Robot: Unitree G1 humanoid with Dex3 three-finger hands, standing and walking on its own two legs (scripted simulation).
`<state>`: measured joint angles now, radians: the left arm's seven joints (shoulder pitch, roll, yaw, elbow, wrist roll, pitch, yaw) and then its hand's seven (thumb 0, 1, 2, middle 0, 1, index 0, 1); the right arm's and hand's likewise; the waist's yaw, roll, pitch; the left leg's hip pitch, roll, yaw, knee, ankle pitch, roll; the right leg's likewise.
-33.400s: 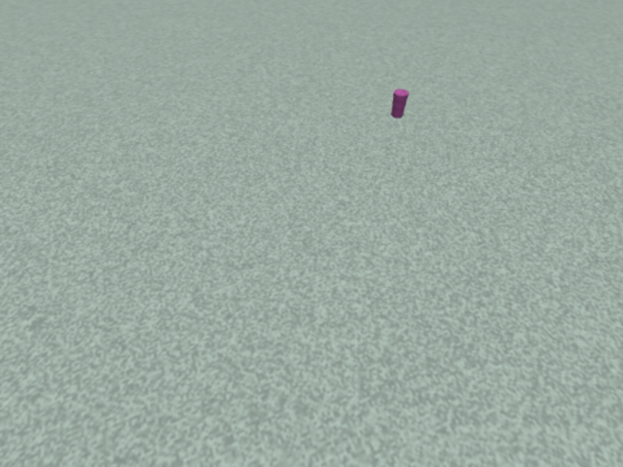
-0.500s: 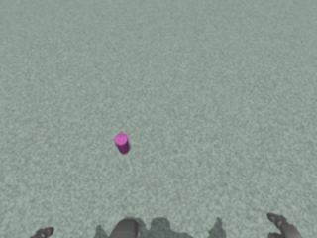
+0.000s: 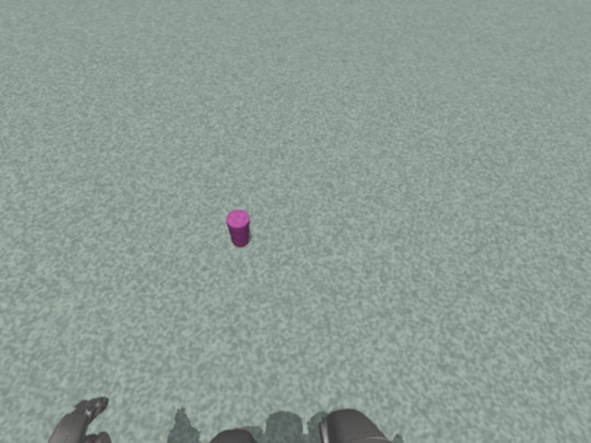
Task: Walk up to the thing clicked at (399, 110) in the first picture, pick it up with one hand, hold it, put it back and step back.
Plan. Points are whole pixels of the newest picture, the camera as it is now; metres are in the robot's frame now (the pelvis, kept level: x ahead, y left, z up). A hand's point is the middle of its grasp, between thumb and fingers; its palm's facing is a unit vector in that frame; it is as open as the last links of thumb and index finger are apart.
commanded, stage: step back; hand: left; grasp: from the side
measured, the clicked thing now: (239, 230) +0.88 +0.22 -0.69
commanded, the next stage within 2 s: stand in 1.34 s
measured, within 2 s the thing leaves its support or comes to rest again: neither
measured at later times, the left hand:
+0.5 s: hand out of the picture -0.09 +0.27 -0.15, palm faces +0.05 -0.90 -0.42, open 7.4 cm
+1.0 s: hand out of the picture -0.04 +0.24 -0.15, palm faces +0.07 -0.93 -0.36, open 7.4 cm
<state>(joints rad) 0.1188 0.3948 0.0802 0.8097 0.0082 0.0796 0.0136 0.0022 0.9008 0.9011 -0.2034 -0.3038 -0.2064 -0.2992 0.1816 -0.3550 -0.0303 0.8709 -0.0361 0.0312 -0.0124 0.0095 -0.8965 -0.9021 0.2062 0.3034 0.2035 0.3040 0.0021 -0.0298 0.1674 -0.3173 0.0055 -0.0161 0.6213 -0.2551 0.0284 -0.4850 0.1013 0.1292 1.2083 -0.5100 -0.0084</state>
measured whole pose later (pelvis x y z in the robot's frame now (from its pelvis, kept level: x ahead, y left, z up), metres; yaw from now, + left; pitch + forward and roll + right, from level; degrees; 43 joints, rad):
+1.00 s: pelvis -0.10 -0.03 +0.00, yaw +3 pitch -3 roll +0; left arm 0.19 0.36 0.05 0.98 0.02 -0.03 -0.01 0.00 0.90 0.90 -0.21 -0.30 -0.21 -0.30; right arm 0.22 -0.39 -0.06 1.01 -0.03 -0.01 0.01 0.01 -0.90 -0.90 0.20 0.30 0.20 0.30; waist 0.03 0.01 0.08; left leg -0.31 0.01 -0.02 0.61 -0.27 0.00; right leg -0.23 -0.04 -0.06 0.62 -0.34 0.01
